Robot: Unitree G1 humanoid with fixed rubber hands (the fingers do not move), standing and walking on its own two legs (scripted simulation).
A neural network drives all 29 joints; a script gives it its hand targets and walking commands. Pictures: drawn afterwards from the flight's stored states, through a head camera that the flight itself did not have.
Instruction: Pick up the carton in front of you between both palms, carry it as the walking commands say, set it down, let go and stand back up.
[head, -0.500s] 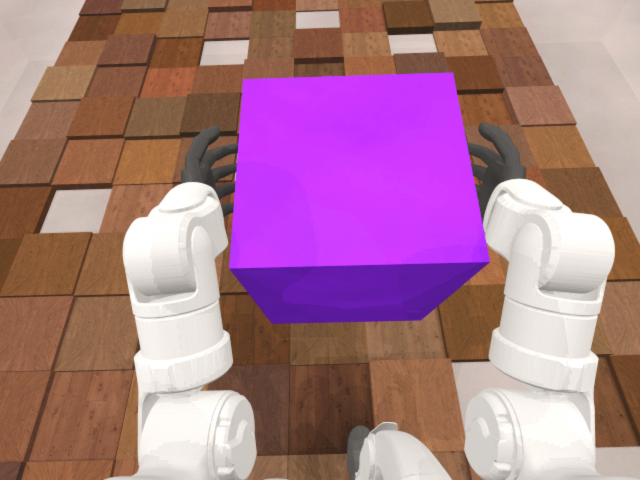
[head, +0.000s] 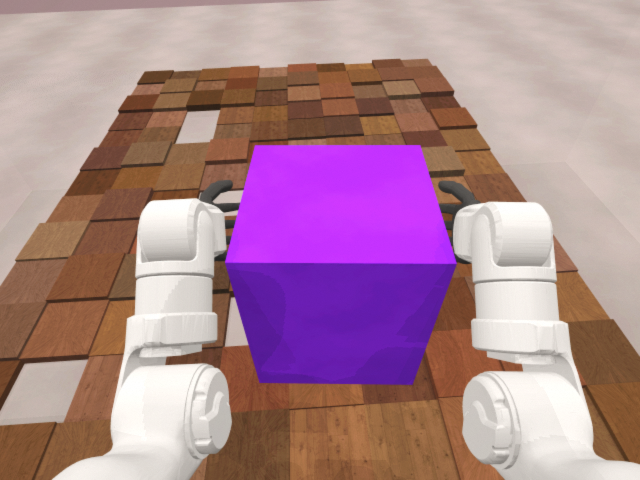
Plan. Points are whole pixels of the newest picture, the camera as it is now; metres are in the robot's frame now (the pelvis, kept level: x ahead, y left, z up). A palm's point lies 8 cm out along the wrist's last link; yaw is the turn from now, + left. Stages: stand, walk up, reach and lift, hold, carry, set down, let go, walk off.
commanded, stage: carry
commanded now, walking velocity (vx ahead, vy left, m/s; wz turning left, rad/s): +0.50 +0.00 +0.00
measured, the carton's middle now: (336, 269) +0.38 -0.01 +0.09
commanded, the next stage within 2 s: none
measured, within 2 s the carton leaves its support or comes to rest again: neither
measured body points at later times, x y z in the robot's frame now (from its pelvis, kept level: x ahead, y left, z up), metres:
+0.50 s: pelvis +0.31 -0.04 +0.01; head +0.39 -0.05 +0.45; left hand +0.67 +0.14 +0.08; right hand +0.69 -0.17 +0.08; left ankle +0.30 +0.09 -0.66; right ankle +0.31 -0.11 -0.73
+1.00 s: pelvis +0.61 +0.00 +0.01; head +0.64 +0.01 +0.46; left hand +0.99 +0.12 +0.11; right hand +0.96 -0.18 +0.12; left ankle +0.56 +0.07 -0.73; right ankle +0.70 -0.14 -0.67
